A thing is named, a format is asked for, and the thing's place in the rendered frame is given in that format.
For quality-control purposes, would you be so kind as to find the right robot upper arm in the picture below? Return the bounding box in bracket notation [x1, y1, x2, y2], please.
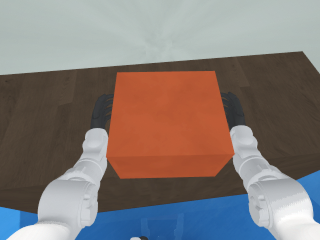
[248, 178, 320, 240]

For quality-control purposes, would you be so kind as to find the robot right forearm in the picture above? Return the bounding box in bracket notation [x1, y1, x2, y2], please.
[230, 125, 314, 217]

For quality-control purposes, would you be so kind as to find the robot right hand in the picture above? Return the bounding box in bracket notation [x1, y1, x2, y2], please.
[220, 92, 246, 130]

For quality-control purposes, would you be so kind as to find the carton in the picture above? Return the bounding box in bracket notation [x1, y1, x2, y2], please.
[106, 71, 235, 179]

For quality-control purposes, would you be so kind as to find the left robot upper arm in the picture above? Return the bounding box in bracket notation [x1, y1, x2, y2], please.
[7, 179, 98, 240]

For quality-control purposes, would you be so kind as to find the robot left forearm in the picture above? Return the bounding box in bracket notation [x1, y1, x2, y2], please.
[37, 128, 109, 220]

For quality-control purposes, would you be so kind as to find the robot left hand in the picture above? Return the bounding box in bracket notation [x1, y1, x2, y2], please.
[90, 94, 114, 130]

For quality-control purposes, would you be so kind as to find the pedestal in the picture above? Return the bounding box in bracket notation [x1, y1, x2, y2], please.
[0, 51, 320, 214]

